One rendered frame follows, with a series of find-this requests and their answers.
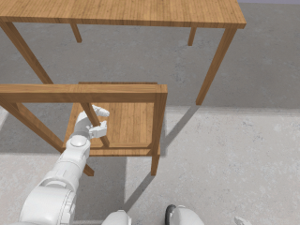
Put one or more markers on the table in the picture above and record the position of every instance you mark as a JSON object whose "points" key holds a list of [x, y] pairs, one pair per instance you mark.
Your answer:
{"points": [[166, 13]]}

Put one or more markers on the robot right foot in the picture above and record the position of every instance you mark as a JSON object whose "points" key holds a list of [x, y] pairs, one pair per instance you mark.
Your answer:
{"points": [[167, 214]]}

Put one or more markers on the robot left upper arm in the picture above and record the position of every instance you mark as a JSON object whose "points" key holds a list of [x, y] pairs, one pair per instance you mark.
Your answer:
{"points": [[49, 206]]}

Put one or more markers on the robot left hand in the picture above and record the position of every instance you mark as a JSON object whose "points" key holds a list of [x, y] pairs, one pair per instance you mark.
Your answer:
{"points": [[83, 123]]}

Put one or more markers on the robot left forearm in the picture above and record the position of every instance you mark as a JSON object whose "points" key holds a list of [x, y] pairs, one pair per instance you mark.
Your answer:
{"points": [[68, 169]]}

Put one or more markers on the robot left thigh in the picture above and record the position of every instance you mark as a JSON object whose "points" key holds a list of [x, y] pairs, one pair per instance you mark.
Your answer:
{"points": [[117, 218]]}

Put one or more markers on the chair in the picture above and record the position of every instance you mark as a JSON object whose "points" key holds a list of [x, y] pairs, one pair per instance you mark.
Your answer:
{"points": [[133, 126]]}

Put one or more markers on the robot right hand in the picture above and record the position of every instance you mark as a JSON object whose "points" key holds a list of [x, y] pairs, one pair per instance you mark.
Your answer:
{"points": [[241, 221]]}

